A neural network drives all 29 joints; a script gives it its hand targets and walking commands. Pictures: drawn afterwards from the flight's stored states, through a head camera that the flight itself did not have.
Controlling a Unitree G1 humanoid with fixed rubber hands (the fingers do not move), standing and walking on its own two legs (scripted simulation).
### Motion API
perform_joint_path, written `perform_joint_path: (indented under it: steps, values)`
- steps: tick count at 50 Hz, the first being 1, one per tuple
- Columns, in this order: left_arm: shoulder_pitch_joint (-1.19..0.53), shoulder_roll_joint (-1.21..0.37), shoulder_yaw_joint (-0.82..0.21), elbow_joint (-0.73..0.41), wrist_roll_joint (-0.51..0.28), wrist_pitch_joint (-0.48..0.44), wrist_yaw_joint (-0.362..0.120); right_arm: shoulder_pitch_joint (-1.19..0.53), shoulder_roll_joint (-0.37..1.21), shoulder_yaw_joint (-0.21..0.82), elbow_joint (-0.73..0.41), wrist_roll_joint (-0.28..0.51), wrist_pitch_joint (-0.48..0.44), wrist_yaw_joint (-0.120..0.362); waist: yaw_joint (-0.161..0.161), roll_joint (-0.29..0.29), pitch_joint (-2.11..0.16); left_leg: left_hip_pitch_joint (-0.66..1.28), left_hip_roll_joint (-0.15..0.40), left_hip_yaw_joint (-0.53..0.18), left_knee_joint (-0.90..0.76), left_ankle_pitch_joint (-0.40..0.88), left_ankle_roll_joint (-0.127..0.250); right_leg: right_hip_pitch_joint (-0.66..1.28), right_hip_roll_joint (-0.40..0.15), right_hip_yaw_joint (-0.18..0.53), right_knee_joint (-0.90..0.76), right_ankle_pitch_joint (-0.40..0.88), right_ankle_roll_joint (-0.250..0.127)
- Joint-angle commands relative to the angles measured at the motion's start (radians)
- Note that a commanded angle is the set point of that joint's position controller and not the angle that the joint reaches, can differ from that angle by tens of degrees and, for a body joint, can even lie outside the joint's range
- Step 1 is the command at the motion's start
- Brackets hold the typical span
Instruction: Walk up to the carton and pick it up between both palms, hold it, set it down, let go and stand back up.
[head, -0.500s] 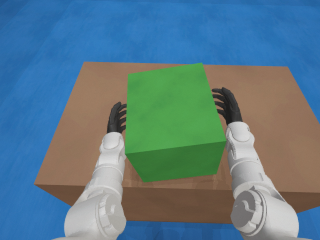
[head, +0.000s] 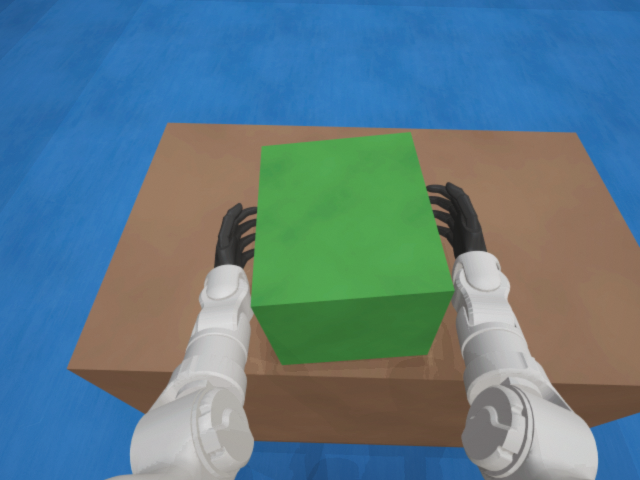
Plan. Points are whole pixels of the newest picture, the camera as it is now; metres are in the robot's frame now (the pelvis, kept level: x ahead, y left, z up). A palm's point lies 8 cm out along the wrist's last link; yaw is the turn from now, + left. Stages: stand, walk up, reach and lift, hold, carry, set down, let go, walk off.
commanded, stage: set down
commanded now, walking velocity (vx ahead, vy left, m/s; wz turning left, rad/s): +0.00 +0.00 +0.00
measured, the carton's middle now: (344, 251) +0.44 -0.02 -0.01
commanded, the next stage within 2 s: none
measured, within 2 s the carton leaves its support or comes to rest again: rests again in 0.04 s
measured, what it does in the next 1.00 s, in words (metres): stands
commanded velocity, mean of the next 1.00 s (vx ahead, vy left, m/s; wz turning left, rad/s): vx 0.00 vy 0.00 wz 0.00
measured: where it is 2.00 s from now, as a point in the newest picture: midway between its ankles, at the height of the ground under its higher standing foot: outside the picture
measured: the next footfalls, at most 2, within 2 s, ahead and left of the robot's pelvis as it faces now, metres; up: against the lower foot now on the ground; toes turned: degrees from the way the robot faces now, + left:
none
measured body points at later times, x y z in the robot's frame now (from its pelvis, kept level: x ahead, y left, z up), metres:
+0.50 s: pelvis -0.02 +0.01 -0.01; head +0.10 +0.02 +0.42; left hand +0.43 +0.15 -0.01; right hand +0.44 -0.17 +0.02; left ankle -0.02 +0.14 -0.75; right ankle -0.02 -0.10 -0.75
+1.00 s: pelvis -0.04 -0.01 -0.02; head +0.03 +0.00 +0.42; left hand +0.38 +0.15 -0.01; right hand +0.37 -0.20 +0.00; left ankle -0.02 +0.14 -0.75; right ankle -0.02 -0.10 -0.75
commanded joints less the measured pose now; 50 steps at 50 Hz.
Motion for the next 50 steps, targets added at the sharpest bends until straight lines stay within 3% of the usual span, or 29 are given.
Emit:
perform_joint_path:
  steps: [1,4,7,9,12,19,20,23,28,30,32,38,39,40,42,43,50]
  values:
    - [-0.484,-0.161,-0.113,-0.002,0.135,-0.080,-0.041,-0.347,0.305,0.146,0.014,-0.017,0.004,0.066,0.078,-0.024,-0.397,0.004,-0.028,0.123,0.038,0.242,0.032,0.302,-0.003,0.000,0.092,0.484,0.090]
    - [-0.477,-0.008,-0.136,-0.016,0.093,-0.096,0.005,-0.370,0.129,0.165,-0.001,0.061,-0.015,0.033,0.090,-0.007,-0.447,0.034,-0.022,0.118,0.056,0.281,0.024,0.266,0.008,-0.001,0.092,0.465,0.084]
    - [-0.466,0.206,-0.173,0.003,-0.001,-0.117,0.073,-0.392,-0.130,0.225,0.012,0.192,-0.045,-0.022,0.104,0.023,-0.528,0.025,-0.018,0.113,0.085,0.322,0.011,0.249,0.016,0.013,0.102,0.512,0.066]
    - [-0.488,0.190,-0.241,0.036,-0.075,-0.127,0.094,-0.445,-0.118,0.312,0.024,0.274,-0.049,-0.040,0.115,0.010,-0.549,-0.014,-0.019,0.104,0.108,0.319,0.006,0.226,0.021,0.024,0.111,0.514,0.063]
    - [-0.528,0.225,-0.329,0.122,-0.181,-0.168,0.125,-0.510,-0.183,0.396,0.075,0.383,-0.060,-0.071,0.106,0.015,-0.654,-0.120,-0.017,0.084,0.142,0.287,-0.013,0.203,0.027,0.034,0.148,0.533,0.047]
    - [-0.625,0.286,-0.429,0.226,-0.348,-0.257,0.158,-0.601,-0.320,0.496,0.177,0.539,-0.077,-0.088,0.109,0.076,-0.959,-0.089,0.006,0.071,0.249,0.411,-0.057,0.053,0.042,0.025,0.181,0.469,-0.003]
    - [-0.643,0.282,-0.446,0.229,-0.360,-0.261,0.158,-0.598,-0.338,0.486,0.201,0.542,-0.075,-0.085,0.096,0.090,-0.973,-0.049,0.016,0.062,0.258,0.424,-0.067,0.003,0.047,0.016,0.181,0.433,-0.008]
    - [-0.634,0.301,-0.456,0.218,-0.386,-0.276,0.157,-0.581,-0.387,0.525,0.222,0.597,-0.098,-0.081,0.118,0.105,-1.040,0.046,0.023,0.058,0.306,0.536,-0.087,-0.081,0.063,0.010,0.179,0.423,-0.019]
    - [-0.557,0.305,-0.456,0.257,-0.376,-0.267,0.143,-0.523,-0.459,0.578,0.322,0.674,-0.146,-0.079,0.139,0.130,-0.935,0.181,0.033,0.042,0.350,0.696,-0.124,-0.194,0.086,0.004,0.167,0.409,-0.010]
    - [-0.581,0.320,-0.473,0.289,-0.392,-0.271,0.140,-0.567,-0.481,0.582,0.327,0.687,-0.147,-0.078,0.134,0.110,-0.892,0.151,0.030,0.042,0.348,0.645,-0.122,-0.213,0.083,0.004,0.161,0.363,-0.006]
    - [-0.542,0.309,-0.487,0.289,-0.402,-0.271,0.137,-0.541,-0.483,0.615,0.314,0.725,-0.161,-0.072,0.149,0.113,-0.865,0.142,0.024,0.046,0.340,0.620,-0.123,-0.205,0.085,0.010,0.155,0.342,-0.007]
    - [-0.428,0.355,-0.466,0.287,-0.418,-0.290,0.103,-0.434,-0.505,0.697,0.279,0.777,-0.186,-0.079,0.146,0.045,-0.807,-0.001,-0.013,0.062,0.299,0.447,-0.083,-0.012,0.058,0.037,0.177,0.454,0.016]
    - [-0.428,0.369,-0.453,0.294,-0.418,-0.296,0.098,-0.439,-0.497,0.713,0.268,0.790,-0.189,-0.078,0.159,0.041,-0.798,-0.025,-0.016,0.065,0.293,0.419,-0.077,0.008,0.055,0.042,0.188,0.451,0.023]
    - [-0.400,0.373,-0.451,0.291,-0.429,-0.300,0.090,-0.416,-0.488,0.732,0.253,0.800,-0.197,-0.081,0.156,0.010,-0.777,-0.046,-0.020,0.067,0.291,0.393,-0.066,0.037,0.050,0.049,0.192,0.472,0.029]
    - [-0.370,0.368,-0.461,0.272,-0.432,-0.312,0.075,-0.382,-0.488,0.748,0.250,0.818,-0.208,-0.083,0.133,0.013,-0.766,-0.062,-0.027,0.061,0.284,0.362,-0.059,0.047,0.045,0.053,0.201,0.477,0.037]
    - [-0.354,0.371,-0.451,0.254,-0.427,-0.320,0.071,-0.364,-0.476,0.763,0.239,0.819,-0.218,-0.085,0.145,0.021,-0.768,-0.076,-0.029,0.063,0.282,0.348,-0.055,0.066,0.040,0.062,0.208,0.476,0.039]
    - [-0.388,0.388,-0.500,0.206,-0.487,-0.346,0.062,-0.409,-0.474,0.753,0.103,0.823,-0.227,-0.084,0.122,0.004,-0.730,-0.123,-0.034,0.059,0.263,0.176,-0.030,0.013,0.036,0.060,0.210,0.238,0.035]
